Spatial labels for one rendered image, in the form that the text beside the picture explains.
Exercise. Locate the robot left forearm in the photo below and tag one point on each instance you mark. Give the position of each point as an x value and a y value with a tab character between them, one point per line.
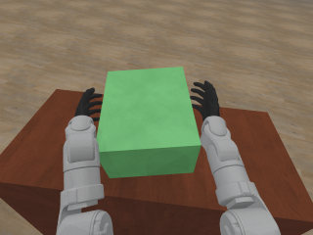
81	167

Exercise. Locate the left robot hand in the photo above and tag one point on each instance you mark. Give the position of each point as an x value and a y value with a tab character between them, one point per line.
85	104

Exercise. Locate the robot right upper arm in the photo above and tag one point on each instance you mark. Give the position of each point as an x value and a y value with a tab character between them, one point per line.
249	221

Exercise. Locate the right robot hand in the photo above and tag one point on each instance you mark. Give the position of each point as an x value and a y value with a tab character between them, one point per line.
210	106

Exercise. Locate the robot left upper arm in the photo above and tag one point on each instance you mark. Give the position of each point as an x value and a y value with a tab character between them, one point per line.
96	222

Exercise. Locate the robot right forearm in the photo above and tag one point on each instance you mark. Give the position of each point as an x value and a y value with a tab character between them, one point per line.
234	190

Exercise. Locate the carton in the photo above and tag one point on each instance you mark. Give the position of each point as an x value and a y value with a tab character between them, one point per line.
147	124

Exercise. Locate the pedestal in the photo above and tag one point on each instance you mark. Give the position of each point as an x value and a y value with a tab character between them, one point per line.
32	178

